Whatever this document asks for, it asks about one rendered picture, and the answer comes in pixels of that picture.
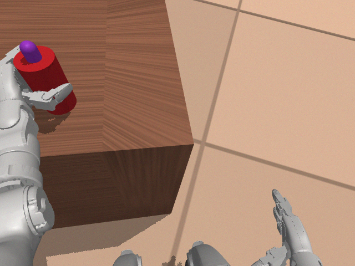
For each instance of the bottle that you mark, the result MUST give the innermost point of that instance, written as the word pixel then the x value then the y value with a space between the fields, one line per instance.
pixel 41 70

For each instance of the right robot arm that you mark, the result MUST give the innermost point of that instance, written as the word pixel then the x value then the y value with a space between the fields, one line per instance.
pixel 305 259

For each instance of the left robot hand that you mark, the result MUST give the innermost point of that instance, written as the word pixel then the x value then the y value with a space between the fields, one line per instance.
pixel 14 87

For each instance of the right robot hand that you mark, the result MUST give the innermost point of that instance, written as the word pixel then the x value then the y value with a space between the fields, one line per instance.
pixel 294 236

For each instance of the left robot arm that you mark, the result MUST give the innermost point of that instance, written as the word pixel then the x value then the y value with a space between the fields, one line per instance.
pixel 25 212

